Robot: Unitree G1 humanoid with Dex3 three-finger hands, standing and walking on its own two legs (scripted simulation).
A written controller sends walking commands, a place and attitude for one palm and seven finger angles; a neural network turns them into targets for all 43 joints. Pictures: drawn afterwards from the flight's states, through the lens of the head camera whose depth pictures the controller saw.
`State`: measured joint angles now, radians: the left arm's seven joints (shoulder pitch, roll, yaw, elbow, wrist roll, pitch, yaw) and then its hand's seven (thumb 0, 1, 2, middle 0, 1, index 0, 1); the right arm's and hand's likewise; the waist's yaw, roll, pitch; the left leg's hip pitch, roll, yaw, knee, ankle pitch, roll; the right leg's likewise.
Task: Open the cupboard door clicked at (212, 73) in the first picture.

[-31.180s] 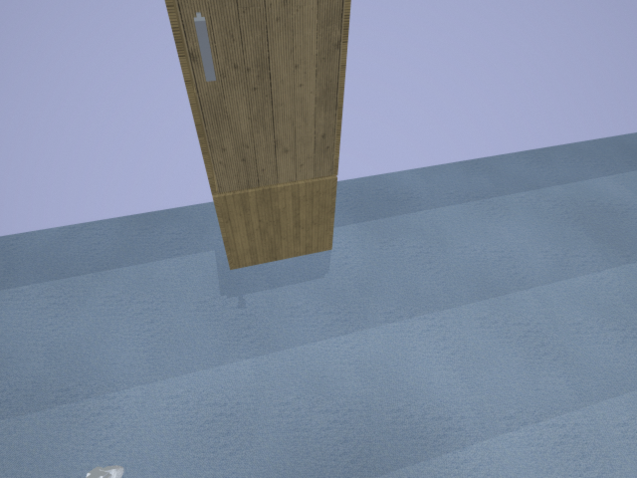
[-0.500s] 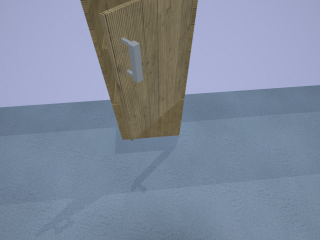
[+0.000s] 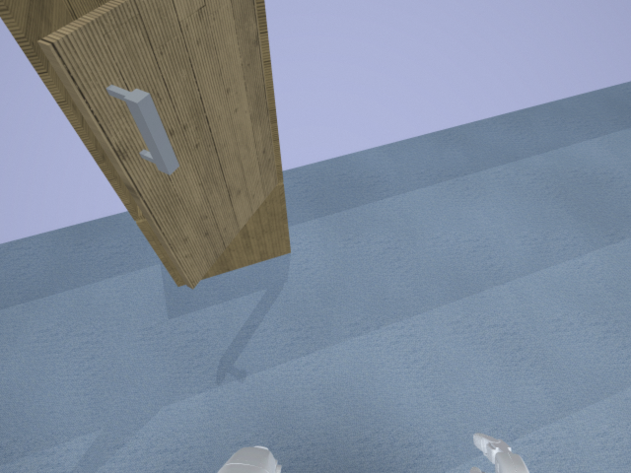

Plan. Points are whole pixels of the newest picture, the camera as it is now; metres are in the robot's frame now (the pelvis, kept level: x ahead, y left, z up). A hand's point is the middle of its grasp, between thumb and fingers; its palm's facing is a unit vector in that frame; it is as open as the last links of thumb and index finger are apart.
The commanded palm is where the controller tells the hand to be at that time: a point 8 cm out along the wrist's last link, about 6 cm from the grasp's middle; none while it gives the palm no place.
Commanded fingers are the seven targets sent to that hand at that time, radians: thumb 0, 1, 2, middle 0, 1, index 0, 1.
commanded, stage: walk to a spot facing it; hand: left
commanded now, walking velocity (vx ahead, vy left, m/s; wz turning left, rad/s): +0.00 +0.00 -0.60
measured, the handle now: (143, 130) +0.51 +0.31 +0.10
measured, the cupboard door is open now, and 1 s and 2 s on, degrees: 42 42 42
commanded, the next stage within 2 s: none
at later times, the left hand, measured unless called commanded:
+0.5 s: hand (207, 438) +0.17 +0.18 -0.18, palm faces -0.31 -0.91 -0.29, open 7.4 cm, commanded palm none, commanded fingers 0.00 0.90 0.90 -0.20 -0.30 -0.20 -0.30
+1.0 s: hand (289, 393) +0.24 +0.07 -0.17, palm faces -0.63 -0.75 -0.21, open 7.4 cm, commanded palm none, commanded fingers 0.00 0.90 0.90 -0.20 -0.30 -0.20 -0.30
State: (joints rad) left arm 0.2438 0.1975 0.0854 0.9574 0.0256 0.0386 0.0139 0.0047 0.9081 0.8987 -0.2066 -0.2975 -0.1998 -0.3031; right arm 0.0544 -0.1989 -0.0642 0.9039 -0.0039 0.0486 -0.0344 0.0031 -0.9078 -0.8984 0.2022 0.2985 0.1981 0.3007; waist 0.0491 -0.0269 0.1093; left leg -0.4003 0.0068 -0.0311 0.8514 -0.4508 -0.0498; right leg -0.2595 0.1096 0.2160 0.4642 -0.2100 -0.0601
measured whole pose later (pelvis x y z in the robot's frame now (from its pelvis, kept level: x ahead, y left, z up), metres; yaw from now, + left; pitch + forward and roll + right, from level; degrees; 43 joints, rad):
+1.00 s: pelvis +0.02 -0.02 -0.02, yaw -39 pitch +1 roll -1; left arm 0.14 0.24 0.08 0.90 0.03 0.03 -0.06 0.01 0.91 0.90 -0.20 -0.30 -0.19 -0.30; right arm 0.35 -0.21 -0.04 0.94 -0.03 0.00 -0.01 0.00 -0.90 -0.90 0.21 0.30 0.20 0.30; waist -0.02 0.01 0.06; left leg -0.25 0.19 0.22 0.68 -0.44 -0.06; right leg -0.29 -0.03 -0.08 0.56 -0.33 -0.02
